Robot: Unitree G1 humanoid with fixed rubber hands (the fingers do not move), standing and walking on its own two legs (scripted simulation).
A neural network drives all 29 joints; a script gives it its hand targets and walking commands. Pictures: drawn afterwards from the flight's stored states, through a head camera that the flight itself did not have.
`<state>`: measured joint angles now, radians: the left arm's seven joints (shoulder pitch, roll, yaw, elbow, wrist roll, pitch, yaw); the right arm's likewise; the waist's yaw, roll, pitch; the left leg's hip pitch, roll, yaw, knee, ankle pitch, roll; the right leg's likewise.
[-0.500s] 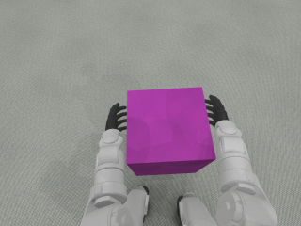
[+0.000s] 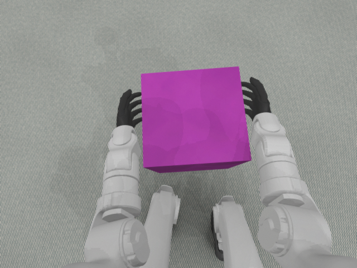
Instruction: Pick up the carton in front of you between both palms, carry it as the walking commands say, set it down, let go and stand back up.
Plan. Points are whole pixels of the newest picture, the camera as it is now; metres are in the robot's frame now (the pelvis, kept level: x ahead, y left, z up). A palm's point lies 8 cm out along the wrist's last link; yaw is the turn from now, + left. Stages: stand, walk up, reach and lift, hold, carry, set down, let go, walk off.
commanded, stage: set down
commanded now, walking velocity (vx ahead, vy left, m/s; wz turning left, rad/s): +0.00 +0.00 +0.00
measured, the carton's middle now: (191, 129) +0.42 +0.04 -0.16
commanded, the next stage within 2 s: none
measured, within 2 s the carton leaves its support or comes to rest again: neither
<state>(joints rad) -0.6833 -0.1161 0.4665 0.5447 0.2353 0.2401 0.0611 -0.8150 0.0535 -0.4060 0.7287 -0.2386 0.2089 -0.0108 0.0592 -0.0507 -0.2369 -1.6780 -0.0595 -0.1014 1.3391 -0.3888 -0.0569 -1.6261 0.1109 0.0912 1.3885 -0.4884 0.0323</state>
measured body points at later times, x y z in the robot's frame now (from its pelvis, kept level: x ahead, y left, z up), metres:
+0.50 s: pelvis -0.03 +0.00 -0.12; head +0.27 +0.02 +0.21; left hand +0.43 +0.22 -0.25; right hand +0.48 -0.08 -0.25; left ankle +0.09 +0.14 -0.57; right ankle +0.06 -0.12 -0.57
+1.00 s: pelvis -0.04 +0.01 -0.21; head +0.31 +0.02 +0.08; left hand +0.45 +0.23 -0.36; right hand +0.50 -0.07 -0.36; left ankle +0.09 +0.14 -0.57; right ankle +0.06 -0.12 -0.57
